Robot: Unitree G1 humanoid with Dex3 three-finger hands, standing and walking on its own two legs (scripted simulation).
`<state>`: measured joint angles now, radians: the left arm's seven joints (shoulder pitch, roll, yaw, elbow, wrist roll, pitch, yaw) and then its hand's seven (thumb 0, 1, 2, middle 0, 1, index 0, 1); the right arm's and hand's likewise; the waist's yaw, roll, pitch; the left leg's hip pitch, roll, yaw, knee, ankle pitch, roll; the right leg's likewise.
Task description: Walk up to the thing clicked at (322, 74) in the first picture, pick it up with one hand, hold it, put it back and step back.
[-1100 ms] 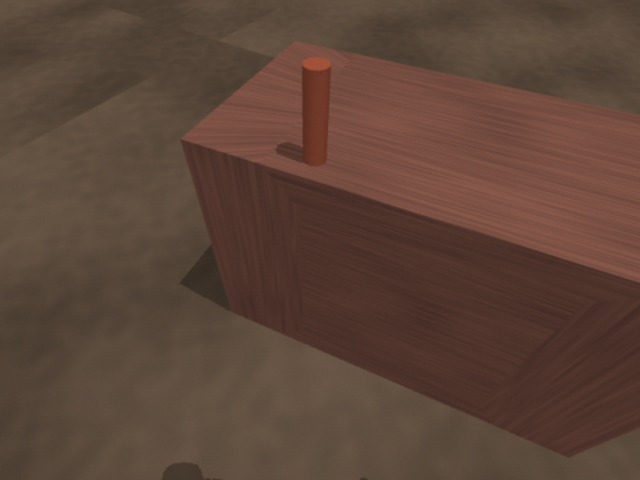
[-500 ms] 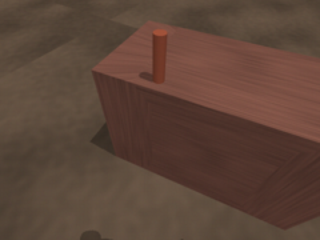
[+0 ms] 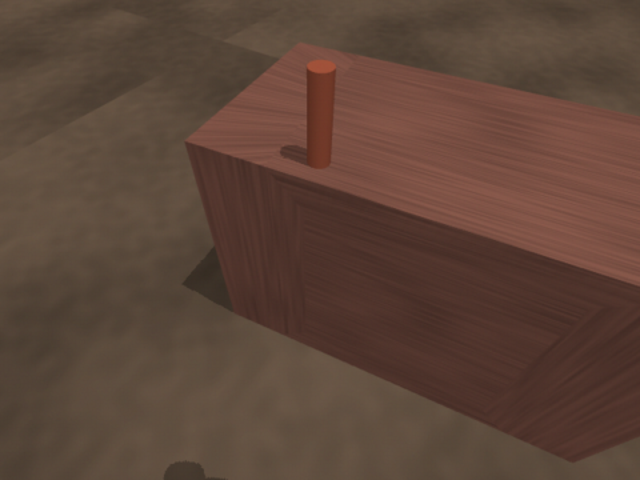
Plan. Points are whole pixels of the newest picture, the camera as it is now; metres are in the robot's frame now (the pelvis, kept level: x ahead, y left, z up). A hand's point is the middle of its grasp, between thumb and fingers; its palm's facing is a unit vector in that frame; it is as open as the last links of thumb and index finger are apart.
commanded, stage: stand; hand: left
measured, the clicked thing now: (320, 119) +0.70 -0.01 +0.07
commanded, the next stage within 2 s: walk up in 0.02 s
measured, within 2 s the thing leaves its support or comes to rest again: neither
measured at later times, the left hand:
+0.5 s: hand (147, 459) +0.18 +0.24 -0.14, palm faces -0.19 -0.87 -0.46, open 7.4 cm
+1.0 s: hand (148, 306) +0.44 +0.31 -0.16, palm faces -0.40 -0.81 -0.44, open 7.4 cm
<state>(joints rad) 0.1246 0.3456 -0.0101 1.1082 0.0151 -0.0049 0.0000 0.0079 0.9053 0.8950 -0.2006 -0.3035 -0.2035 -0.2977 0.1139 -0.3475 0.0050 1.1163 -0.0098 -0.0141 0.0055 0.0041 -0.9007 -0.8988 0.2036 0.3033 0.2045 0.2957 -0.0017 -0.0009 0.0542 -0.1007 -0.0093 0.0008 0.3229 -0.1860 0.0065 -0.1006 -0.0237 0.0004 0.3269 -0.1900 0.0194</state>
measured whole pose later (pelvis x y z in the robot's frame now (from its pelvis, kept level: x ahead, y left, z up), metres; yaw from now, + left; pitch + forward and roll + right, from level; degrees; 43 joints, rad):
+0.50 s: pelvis +0.11 -0.04 -0.01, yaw -13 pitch -4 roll +0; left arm 0.37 0.37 0.06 0.91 0.01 -0.07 0.00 0.01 0.90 0.89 -0.20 -0.30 -0.21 -0.30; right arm 0.22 -0.43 -0.07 0.89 -0.03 0.04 0.06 0.01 -0.90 -0.90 0.20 0.30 0.20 0.30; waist 0.02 0.09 0.11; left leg -0.42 0.05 -0.03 1.09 -0.40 0.00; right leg -0.17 0.02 0.03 0.52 -0.28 -0.01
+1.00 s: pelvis +0.27 +0.07 -0.02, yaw -21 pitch -2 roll -2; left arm 0.31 0.46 0.04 0.80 0.00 -0.04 0.04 0.01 0.91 0.89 -0.20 -0.30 -0.20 -0.30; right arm 0.22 -0.36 -0.05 0.74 -0.01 -0.01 0.05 0.00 -0.90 -0.90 0.21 0.30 0.21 0.30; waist -0.03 -0.01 0.15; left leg -0.35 0.05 0.10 0.63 -0.24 0.05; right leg -0.51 0.02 0.05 1.19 -0.41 -0.03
